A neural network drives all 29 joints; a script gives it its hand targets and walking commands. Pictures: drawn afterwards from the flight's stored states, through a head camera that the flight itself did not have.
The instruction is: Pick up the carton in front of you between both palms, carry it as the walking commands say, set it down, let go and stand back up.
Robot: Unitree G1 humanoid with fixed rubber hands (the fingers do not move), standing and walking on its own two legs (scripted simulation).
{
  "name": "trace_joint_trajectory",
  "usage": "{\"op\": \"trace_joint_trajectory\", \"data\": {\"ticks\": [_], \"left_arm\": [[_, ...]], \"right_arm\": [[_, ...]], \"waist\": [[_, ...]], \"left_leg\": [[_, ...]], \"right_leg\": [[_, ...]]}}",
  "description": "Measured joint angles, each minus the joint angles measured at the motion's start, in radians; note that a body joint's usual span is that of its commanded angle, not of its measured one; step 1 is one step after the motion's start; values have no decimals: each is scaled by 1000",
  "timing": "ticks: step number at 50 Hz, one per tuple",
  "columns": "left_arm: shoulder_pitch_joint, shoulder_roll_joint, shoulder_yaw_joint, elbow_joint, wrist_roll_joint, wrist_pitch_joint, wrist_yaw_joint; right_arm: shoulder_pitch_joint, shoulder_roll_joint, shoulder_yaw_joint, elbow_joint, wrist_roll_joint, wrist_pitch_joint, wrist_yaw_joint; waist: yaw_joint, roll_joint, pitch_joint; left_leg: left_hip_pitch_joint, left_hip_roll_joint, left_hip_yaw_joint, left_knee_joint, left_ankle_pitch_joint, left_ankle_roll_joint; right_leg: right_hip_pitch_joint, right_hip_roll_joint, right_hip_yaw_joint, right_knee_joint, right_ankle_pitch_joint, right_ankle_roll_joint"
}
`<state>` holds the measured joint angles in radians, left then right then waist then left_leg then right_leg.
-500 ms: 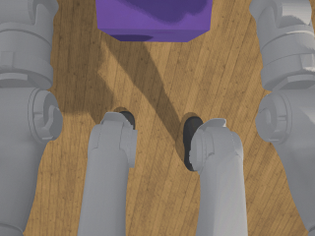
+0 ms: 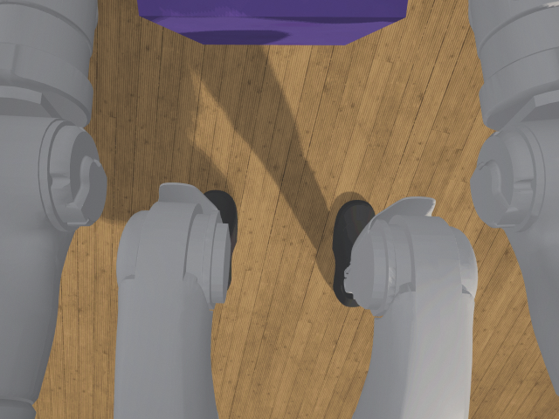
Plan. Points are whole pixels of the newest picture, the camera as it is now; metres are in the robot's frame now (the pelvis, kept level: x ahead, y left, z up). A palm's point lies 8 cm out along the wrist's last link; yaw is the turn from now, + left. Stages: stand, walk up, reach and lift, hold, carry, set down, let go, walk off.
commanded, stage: reach and lift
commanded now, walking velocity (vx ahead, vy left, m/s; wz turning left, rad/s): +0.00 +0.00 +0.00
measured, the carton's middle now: out of the picture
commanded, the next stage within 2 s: none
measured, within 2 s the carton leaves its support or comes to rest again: leaves its support in 0.66 s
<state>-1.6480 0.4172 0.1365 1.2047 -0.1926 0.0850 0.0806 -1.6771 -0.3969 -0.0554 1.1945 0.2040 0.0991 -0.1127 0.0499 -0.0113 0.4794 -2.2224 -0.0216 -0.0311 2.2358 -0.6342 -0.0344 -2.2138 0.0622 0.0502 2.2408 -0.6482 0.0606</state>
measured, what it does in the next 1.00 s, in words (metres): rises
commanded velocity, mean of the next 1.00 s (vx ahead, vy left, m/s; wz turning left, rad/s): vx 0.00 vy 0.00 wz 0.00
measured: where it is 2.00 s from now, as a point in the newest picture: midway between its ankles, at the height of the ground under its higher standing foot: (283, 265)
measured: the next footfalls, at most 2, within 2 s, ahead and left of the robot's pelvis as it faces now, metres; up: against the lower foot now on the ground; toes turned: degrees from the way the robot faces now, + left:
none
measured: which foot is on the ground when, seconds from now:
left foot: down 0.00-1.00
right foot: down 0.00-1.00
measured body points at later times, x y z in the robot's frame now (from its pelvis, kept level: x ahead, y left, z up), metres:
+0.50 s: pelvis +0.00 +0.00 +0.00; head +0.38 +0.02 +0.21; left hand +0.58 +0.20 -0.18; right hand +0.59 -0.11 -0.18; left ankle +0.10 +0.13 -0.33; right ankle +0.10 -0.13 -0.33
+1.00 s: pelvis -0.02 +0.00 +0.08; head +0.28 +0.01 +0.42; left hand +0.52 +0.19 +0.01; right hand +0.54 -0.11 +0.01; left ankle +0.10 +0.13 -0.33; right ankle +0.10 -0.13 -0.33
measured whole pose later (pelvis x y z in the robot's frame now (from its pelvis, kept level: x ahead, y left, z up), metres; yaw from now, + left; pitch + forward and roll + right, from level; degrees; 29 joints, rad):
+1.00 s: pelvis -0.02 +0.00 +0.08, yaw +1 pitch +41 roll +0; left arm -1.29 0.11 0.51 0.83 0.24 0.40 0.03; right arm -1.32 -0.07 -0.51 0.87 -0.24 0.37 -0.08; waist 0.03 -0.02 -0.01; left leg -2.12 -0.10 -0.09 1.91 -0.50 -0.08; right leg -2.11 0.12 0.09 1.91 -0.53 0.08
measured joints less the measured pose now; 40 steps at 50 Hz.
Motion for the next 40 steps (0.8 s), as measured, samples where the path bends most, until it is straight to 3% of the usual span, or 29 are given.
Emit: {"op": "trace_joint_trajectory", "data": {"ticks": [12,15,20,25,30,33,37,40], "left_arm": [[-33,-33,26,-14,42,14,-8],[-36,-42,48,-16,72,28,1],[-4,-58,121,-81,139,78,-42],[51,-72,160,-179,147,132,-82],[106,-90,121,-262,113,172,-36],[154,-126,91,-341,101,212,60],[191,-150,117,-468,125,259,60],[239,-189,172,-496,166,280,42]], "right_arm": [[-29,59,-14,-14,-29,20,6],[-35,80,-57,-10,-77,27,-24],[-4,96,-156,-67,-167,71,19],[57,117,-207,-172,-179,116,48],[112,127,-177,-242,-139,147,2],[159,146,-153,-309,-121,181,-69],[199,158,-172,-431,-128,222,-64],[246,194,-216,-451,-161,238,-52]], "waist": [[-4,-3,45],[-5,0,43],[-3,1,41],[-3,-3,39],[-2,-7,11],[-3,-9,-18],[-4,-12,16],[-7,-16,-76]], "left_leg": [[23,-2,-8,-34,35,-9],[22,-4,-8,-34,37,-8],[23,-7,-7,-9,22,-4],[23,-7,-6,19,1,0],[16,-10,-5,24,-8,-1],[20,-25,-12,8,-2,-9],[106,-60,-38,-45,15,-31],[111,-71,-48,-101,36,-49]], "right_leg": [[20,0,-8,-30,35,-10],[22,2,-7,-32,36,-8],[24,11,-1,-10,21,-1],[26,16,1,17,0,1],[18,21,5,22,-8,3],[24,32,11,8,-5,8],[109,58,24,-46,11,18],[115,67,31,-101,30,33]]}}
